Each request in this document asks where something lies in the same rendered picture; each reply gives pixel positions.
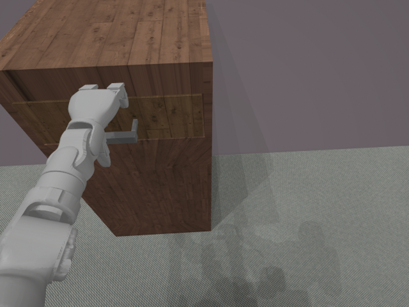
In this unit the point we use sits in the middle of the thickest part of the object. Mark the handle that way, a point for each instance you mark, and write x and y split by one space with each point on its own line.
123 137

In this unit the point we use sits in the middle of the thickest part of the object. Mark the cabinet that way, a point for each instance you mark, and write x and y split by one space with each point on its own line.
155 47

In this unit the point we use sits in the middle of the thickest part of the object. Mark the robot left forearm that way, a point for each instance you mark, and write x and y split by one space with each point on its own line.
57 194

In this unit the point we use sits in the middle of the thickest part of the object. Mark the left robot upper arm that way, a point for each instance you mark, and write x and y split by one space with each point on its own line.
37 252

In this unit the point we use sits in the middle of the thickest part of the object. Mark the drawer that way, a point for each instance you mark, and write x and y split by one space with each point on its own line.
159 116

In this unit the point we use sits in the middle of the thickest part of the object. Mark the robot left hand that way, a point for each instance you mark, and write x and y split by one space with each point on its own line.
100 106

